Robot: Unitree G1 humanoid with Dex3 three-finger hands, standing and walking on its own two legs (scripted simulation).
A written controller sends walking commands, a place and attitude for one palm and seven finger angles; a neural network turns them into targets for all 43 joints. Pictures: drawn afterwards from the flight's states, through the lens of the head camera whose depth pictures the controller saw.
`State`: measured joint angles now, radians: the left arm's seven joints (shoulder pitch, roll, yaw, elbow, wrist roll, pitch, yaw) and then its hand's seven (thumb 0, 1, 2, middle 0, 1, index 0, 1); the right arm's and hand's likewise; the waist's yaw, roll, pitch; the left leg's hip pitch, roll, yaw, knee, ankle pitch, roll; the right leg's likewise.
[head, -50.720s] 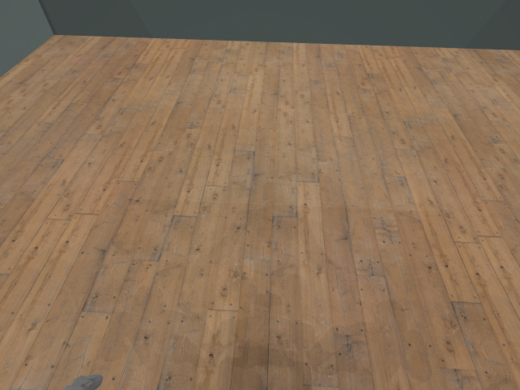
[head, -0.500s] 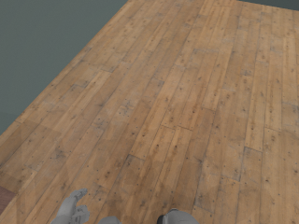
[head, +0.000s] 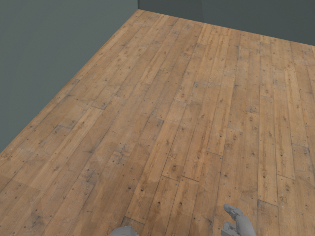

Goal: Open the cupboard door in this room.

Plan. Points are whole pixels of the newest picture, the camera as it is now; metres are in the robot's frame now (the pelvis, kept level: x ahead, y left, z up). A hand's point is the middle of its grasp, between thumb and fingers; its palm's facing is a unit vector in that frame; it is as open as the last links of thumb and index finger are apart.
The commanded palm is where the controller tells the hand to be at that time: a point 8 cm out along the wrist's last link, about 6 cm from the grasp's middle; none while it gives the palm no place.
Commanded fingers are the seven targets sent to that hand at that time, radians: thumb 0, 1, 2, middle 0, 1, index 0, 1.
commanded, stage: walk to a spot facing it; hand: left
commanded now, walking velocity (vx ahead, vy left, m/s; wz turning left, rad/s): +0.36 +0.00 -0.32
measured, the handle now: out of the picture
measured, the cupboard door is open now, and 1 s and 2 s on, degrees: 45 45 45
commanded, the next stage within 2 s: turn to face it in 0.32 s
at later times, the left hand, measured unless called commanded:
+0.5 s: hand (141, 146) +0.41 +0.10 -0.14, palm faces -0.20 -0.95 -0.24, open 7.4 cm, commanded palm none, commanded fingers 0.00 0.90 0.90 -0.20 -0.30 -0.20 -0.30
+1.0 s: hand (128, 150) +0.41 +0.15 -0.17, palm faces +0.12 -0.97 -0.23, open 7.3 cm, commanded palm none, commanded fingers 0.00 0.90 0.90 -0.20 -0.30 -0.20 -0.30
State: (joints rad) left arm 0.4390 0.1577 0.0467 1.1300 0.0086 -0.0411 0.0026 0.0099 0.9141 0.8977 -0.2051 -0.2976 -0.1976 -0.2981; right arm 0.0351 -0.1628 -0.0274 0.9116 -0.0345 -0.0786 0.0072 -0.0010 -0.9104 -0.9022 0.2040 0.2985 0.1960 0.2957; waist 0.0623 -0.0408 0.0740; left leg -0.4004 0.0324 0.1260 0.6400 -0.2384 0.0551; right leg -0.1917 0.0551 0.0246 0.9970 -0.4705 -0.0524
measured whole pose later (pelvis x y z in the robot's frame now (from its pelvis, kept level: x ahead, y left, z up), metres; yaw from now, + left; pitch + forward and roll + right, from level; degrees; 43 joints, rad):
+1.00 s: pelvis +0.35 -0.06 +0.01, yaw +5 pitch +2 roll -1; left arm 0.17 0.23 0.08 0.97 0.02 0.04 0.01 0.01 0.92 0.90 -0.20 -0.30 -0.20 -0.30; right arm 0.19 -0.22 -0.05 0.93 -0.03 0.01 -0.01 0.00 -0.92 -0.90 0.20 0.30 0.19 0.30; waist -0.01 -0.03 0.07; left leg -0.41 0.00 0.06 0.60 -0.23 0.05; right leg -0.47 -0.05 -0.03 1.12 -0.47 0.07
